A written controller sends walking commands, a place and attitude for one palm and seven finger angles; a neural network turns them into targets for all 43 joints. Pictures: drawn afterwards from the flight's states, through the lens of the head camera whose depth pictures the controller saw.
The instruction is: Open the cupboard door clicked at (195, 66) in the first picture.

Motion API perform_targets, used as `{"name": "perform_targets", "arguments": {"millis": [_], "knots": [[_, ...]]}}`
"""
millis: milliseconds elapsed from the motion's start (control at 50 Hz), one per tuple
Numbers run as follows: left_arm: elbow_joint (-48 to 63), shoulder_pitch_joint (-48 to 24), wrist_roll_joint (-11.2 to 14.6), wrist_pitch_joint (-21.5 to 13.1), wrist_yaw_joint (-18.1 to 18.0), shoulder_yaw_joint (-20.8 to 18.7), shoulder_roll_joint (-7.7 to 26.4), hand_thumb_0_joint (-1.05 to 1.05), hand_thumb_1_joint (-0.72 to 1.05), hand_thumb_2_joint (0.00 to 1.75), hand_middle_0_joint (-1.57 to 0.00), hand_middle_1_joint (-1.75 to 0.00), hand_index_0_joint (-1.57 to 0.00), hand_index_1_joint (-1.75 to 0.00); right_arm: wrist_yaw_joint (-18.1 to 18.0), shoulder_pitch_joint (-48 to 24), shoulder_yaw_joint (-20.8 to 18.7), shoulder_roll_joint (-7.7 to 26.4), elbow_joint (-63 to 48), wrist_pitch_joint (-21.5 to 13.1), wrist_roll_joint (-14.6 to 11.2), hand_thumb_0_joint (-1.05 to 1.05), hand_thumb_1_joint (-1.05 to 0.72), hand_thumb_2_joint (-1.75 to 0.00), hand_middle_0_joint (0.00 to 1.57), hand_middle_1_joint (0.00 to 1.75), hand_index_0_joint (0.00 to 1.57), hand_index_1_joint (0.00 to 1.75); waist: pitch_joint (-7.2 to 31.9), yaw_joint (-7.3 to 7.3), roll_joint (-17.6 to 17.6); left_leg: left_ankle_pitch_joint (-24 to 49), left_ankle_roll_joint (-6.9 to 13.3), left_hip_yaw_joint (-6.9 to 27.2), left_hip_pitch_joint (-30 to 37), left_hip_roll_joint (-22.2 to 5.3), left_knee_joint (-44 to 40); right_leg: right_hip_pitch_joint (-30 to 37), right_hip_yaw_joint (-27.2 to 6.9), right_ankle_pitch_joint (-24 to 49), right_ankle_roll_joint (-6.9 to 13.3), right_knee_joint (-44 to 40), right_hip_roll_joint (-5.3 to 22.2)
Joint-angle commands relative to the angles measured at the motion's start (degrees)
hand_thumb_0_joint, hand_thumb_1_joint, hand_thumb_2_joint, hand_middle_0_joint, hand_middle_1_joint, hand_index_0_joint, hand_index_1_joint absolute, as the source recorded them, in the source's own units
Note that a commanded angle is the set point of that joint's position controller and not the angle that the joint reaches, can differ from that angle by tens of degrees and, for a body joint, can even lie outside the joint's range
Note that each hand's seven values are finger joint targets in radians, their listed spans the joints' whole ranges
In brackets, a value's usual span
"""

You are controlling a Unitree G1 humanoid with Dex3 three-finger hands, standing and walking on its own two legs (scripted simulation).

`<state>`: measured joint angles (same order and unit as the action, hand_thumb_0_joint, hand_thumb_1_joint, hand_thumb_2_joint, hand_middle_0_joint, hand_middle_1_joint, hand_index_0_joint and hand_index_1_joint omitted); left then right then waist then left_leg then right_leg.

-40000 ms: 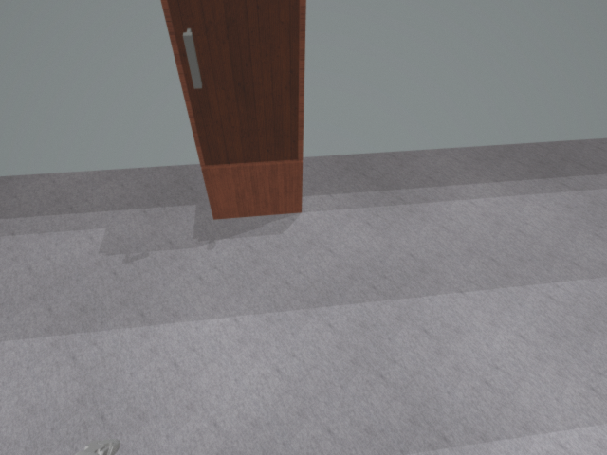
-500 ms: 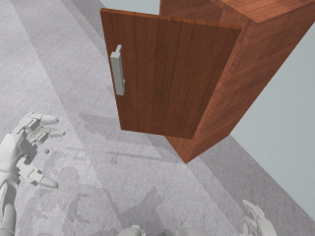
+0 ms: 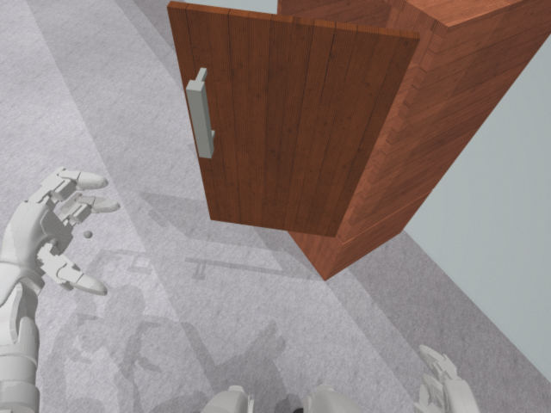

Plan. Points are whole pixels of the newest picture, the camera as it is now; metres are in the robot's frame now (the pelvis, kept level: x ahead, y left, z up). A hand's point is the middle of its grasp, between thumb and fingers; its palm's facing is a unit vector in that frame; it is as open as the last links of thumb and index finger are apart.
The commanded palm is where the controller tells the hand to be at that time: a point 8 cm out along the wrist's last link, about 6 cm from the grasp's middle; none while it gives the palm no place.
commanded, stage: move the hooked fingers beside the handle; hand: left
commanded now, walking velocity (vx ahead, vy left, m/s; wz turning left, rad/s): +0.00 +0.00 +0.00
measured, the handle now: (204, 115) +0.59 +0.17 +0.05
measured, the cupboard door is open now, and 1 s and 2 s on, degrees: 50 50 50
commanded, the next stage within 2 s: none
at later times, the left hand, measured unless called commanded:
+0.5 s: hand (122, 185) +0.41 +0.26 +0.06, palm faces -0.09 -1.00 -0.01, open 14.0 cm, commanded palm +0.40 +0.31 +0.06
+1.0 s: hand (144, 149) +0.49 +0.24 +0.06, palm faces -0.09 -1.00 +0.00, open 14.0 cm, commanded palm +0.48 +0.29 +0.05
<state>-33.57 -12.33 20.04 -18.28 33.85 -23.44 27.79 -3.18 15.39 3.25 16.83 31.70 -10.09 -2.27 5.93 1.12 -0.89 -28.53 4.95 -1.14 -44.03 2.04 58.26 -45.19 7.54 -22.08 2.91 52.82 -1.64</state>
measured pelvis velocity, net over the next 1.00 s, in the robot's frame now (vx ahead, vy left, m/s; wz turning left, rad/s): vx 0.01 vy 0.01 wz -0.04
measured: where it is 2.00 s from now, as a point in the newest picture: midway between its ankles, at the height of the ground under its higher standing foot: outside the picture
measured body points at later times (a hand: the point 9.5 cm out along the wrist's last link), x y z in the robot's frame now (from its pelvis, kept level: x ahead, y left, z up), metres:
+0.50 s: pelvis +0.01 +0.00 +0.00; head +0.11 +0.02 +0.44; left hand +0.41 +0.31 +0.06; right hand +0.08 -0.27 -0.10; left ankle +0.00 +0.06 -0.68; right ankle +0.04 -0.10 -0.68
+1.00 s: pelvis +0.01 +0.01 -0.01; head +0.14 +0.04 +0.42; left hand +0.49 +0.30 +0.06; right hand +0.03 -0.27 -0.11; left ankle +0.00 +0.06 -0.68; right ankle +0.04 -0.10 -0.68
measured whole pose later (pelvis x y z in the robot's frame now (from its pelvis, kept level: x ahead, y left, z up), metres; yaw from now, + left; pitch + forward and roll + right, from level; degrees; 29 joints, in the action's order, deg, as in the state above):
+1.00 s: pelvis +0.01 +0.01 -0.01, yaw -3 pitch +22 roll -5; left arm -65.9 -46.1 9.9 -22.8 28.0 -25.0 35.9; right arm -1.4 20.9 3.2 17.1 34.5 2.7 -0.8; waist 6.3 8.5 -0.9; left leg -29.6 5.9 -2.5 -53.6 1.1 61.2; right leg -54.9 6.3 -21.9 1.9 54.7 -2.5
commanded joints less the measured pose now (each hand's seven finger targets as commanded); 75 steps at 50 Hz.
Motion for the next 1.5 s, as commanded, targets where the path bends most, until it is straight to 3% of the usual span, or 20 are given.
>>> {"name": "perform_targets", "arguments": {"millis": [0, 200, 280, 300, 320, 400, 460, 500, 580, 640, 760, 800, 900, 960, 1020, 1080, 1180, 1200, 1320, 1480], "knots": [[6.9, -14.8, 1.2, -2.6, 0.2, -6.6, 17.3, 0.0, -0.5, 0.3, -0.3, -1.2, -0.3, -1.2, -0.5, 2.6, -3.9, 9.6, -6.6, -1.7, -0.4, 0.0, -0.9, -0.9, 0.2, 0.3, 0.2, 0.3, 17.8, 0.22, -4.1, 21.3, -5.0, 5.6, 7.1, -2.4, -10.0, 12.1, -6.1, 10.0, -0.3, -4.8, 0.0], [2.8, -24.9, -0.6, -4.7, -0.6, -7.8, 20.9, 0.0, -0.5, 0.3, -0.3, -1.2, -0.3, -1.2, 0.1, 5.1, -4.1, 9.7, -6.0, 1.0, -0.2, 0.0, -0.9, -0.9, 0.2, 0.3, 0.2, 0.3, 21.7, 1.26, -5.7, 23.2, -4.2, 4.2, 5.5, -2.5, -8.6, 13.9, -7.5, 13.6, -0.5, -3.9, -0.1], [-1.9, -29.1, -0.9, -4.6, -0.1, -5.3, 18.9, 0.0, -0.5, 0.3, -0.3, -1.2, -0.3, -1.2, -0.1, 6.3, -4.2, 10.0, -5.2, 2.0, -0.3, 0.0, -0.9, -0.9, 0.2, 0.3, 0.2, 0.3, 20.6, 2.69, -4.2, 22.5, -4.0, 4.8, 5.5, -2.8, -8.4, 10.8, -7.0, 12.3, -0.5, -3.8, -0.3], [-2.5, -30.1, -1.6, -4.9, -0.4, -7.3, 21.6, 0.0, -0.5, 0.3, -0.3, -1.2, -0.3, -1.2, -0.1, 6.9, -4.4, 10.3, -4.6, 2.4, -0.3, 0.0, -0.9, -0.9, 0.2, 0.3, 0.2, 0.3, 22.1, 2.22, -4.7, 23.0, -4.1, 4.7, 5.9, -2.9, -8.3, 11.5, -7.3, 12.8, -0.7, -3.7, -0.2], [-2.8, -30.9, -1.7, -4.9, -0.3, -5.5, 19.8, 0.0, -0.5, 0.3, -0.3, -1.2, -0.3, -1.2, 0.0, 7.0, -4.3, 10.1, -4.7, 2.6, -0.3, 0.0, -0.9, -0.9, 0.2, 0.3, 0.2, 0.3, 22.3, 2.52, -6.5, 23.2, -4.2, 4.8, 6.8, -2.7, -8.5, 10.5, -7.0, 12.5, -0.7, -3.8, -0.1], [-3.5, -32.6, -2.7, -5.4, -1.0, -6.1, 21.0, 0.0, -0.5, 0.3, -0.3, -1.2, -0.3, -1.2, 0.3, 8.5, -4.6, 10.3, -4.0, 3.9, -0.1, 0.0, -0.9, -0.9, 0.2, 0.3, 0.2, 0.3, 24.5, 2.47, -7.4, 30.0, -5.2, 5.5, 10.4, -3.3, -8.2, 9.3, -6.5, 14.8, -0.8, -3.3, -0.4], [-6.2, -33.9, -3.0, -5.4, -2.1, -5.3, 19.7, 0.0, -0.5, 0.3, -0.3, -1.2, -0.3, -1.2, 0.6, 8.8, -4.7, 10.2, -3.9, 4.9, -0.1, 0.0, -0.9, -0.9, 0.2, 0.3, 0.2, 0.3, 22.3, 3.13, -5.5, 27.6, -5.0, 5.5, 9.2, -3.3, -8.4, 8.0, -6.3, 13.4, -0.9, -3.8, -0.5], [-8.4, -36.6, -3.5, -5.8, -2.6, -6.6, 21.6, 0.0, -0.5, 0.3, -0.3, -1.2, -0.3, -1.2, 0.5, 9.5, -4.6, 10.5, -3.4, 5.6, 0.1, 0.0, -0.9, -0.9, 0.2, 0.3, 0.2, 0.3, 22.9, 3.39, -3.9, 26.6, -4.5, 5.2, 7.9, -3.3, -8.1, 9.1, -6.6, 14.0, -0.9, -3.7, -0.6], [-9.9, -39.6, -4.7, -7.1, -3.1, -8.0, 24.4, 0.0, -0.5, 0.3, -0.3, -1.2, -0.3, -1.2, 0.6, 9.9, -4.5, 10.5, -3.5, 6.8, 0.3, 0.0, -0.9, -0.9, 0.2, 0.3, 0.2, 0.3, 23.5, 2.97, -7.0, 28.1, -5.0, 5.4, 7.9, -3.2, -7.9, 9.0, -6.5, 14.4, -0.5, -2.9, -0.6], [-11.4, -43.3, -5.6, -7.7, -3.0, -4.2, 20.9, 0.0, -0.5, 0.3, -0.3, -1.2, -0.3, -1.2, 0.8, 10.8, -4.6, 10.5, -2.5, 7.8, 0.4, 0.0, -0.9, -0.9, 0.2, 0.3, 0.2, 0.3, 24.1, 4.82, -7.2, 30.5, -5.5, 6.5, 11.9, -4.0, -7.3, 4.6, -6.0, 13.4, -0.9, -3.0, -0.8], [-18.3, -50.4, -7.2, -7.6, -4.1, -2.9, 21.1, 0.0, -0.5, 0.3, -0.3, -1.2, -0.3, -1.2, 0.6, 11.8, -4.3, 11.1, -1.1, 9.6, 0.6, 0.0, -0.9, -0.9, 0.2, 0.3, 0.2, 0.3, 21.2, 6.49, -7.2, 25.0, -5.3, 7.3, 9.4, -3.9, -7.2, 0.5, -5.6, 9.5, -0.9, -2.7, -0.7], [-18.2, -52.6, -7.8, -8.1, -4.8, -5.0, 24.3, 0.0, -0.5, 0.3, -0.3, -1.2, -0.3, -1.2, 0.5, 12.9, -4.3, 11.5, -0.7, 10.2, 0.9, 0.0, -0.9, -0.9, 0.2, 0.3, 0.2, 0.3, 24.1, 6.26, -7.6, 27.9, -5.7, 7.7, 11.0, -4.0, -6.6, 0.9, -5.6, 10.6, -0.8, -2.1, -0.9], [-19.2, -54.4, -8.6, -8.5, -5.7, -5.0, 24.8, 0.0, -0.5, 0.3, -0.3, -1.2, -0.3, -1.2, 1.0, 14.4, -4.3, 11.6, -0.2, 11.5, 1.4, 0.0, -0.9, -0.9, 0.2, 0.3, 0.2, 0.3, 28.1, 6.77, -9.6, 35.2, -6.6, 8.6, 14.6, -4.6, -5.2, -0.5, -5.2, 12.8, -1.0, -1.4, -1.2], [-23.3, -57.8, -9.4, -7.5, -6.4, -3.6, 24.2, 0.0, -0.5, 0.3, -0.3, -1.2, -0.3, -1.2, 1.1, 14.5, -3.9, 11.7, 0.2, 12.3, 1.4, 0.0, -0.9, -0.9, 0.2, 0.3, 0.2, 0.3, 23.5, 8.49, -8.4, 28.7, -5.8, 8.5, 10.5, -4.5, -5.2, -2.4, -5.1, 10.3, -1.1, -1.8, -1.2], [-21.9, -58.9, -10.1, -7.9, -7.0, -5.1, 26.6, 0.0, -0.5, 0.3, -0.3, -1.2, -0.3, -1.2, 1.1, 15.5, -3.9, 11.9, -0.1, 12.8, 1.8, 0.0, -0.9, -0.9, 0.2, 0.3, 0.2, 0.3, 28.1, 8.0, -10.4, 33.4, -6.3, 8.9, 12.9, -4.6, -4.7, -1.4, -5.1, 12.3, -1.0, -1.1, -1.3], [-23.6, -61.0, -10.5, -7.9, -7.5, -5.2, 27.5, 0.0, -0.5, 0.3, -0.3, -1.2, -0.3, -1.2, 1.2, 16.4, -3.8, 12.1, 0.3, 13.3, 2.0, 0.0, -0.9, -0.9, 0.2, 0.3, 0.2, 0.3, 26.7, 9.23, -9.0, 33.3, -6.1, 9.2, 11.6, -4.7, -4.2, -2.1, -4.8, 12.6, -1.0, -0.9, -1.6], [-25.5, -66.2, -11.6, -7.2, -7.7, -2.8, 26.1, 0.0, -0.5, 0.3, -0.3, -1.2, -0.3, -1.2, 1.3, 17.7, -3.3, 12.2, 1.0, 14.3, 2.2, 0.0, -0.9, -0.9, 0.2, 0.3, 0.2, 0.3, 26.0, 11.17, -13.0, 34.0, -6.2, 9.9, 12.8, -5.1, -3.4, -6.7, -4.6, 11.5, -1.0, -0.6, -1.6], [-26.6, -66.2, -12.4, -6.9, -8.1, -4.6, 28.9, 0.0, -0.5, 0.3, -0.3, -1.2, -0.3, -1.2, 1.3, 18.4, -3.5, 12.7, 1.3, 14.6, 2.5, 0.0, -0.9, -0.9, 0.2, 0.3, 0.2, 0.3, 26.4, 10.9, -11.6, 33.8, -6.5, 10.5, 12.9, -5.4, -3.5, -6.6, -4.5, 10.9, -1.1, -0.7, -1.7], [-28.7, -70.5, -13.8, -6.2, -9.5, -4.6, 30.5, 0.0, -0.5, 0.3, -0.3, -1.2, -0.3, -1.2, 1.5, 20.2, -3.0, 12.9, 1.7, 15.1, 2.9, 0.0, -0.9, -0.9, 0.2, 0.3, 0.2, 0.3, 28.8, 12.69, -13.1, 35.8, -6.4, 10.9, 12.4, -5.5, -1.7, -7.9, -4.5, 12.3, -1.3, 0.1, -1.9], [-24.3, -64.9, -13.8, -5.7, -8.6, -8.1, 35.0, 0.0, -0.5, 0.3, -0.3, -1.2, -0.3, -1.2, 2.2, 20.9, -3.1, 12.8, -0.8, 15.8, 3.1, 0.0, -0.9, -0.9, 0.2, 0.3, 0.2, 0.3, 33.0, 10.21, -14.1, 39.5, -5.7, 9.2, 10.9, -5.3, -1.4, -1.2, -4.9, 17.9, -0.9, 0.7, -2.3]]}}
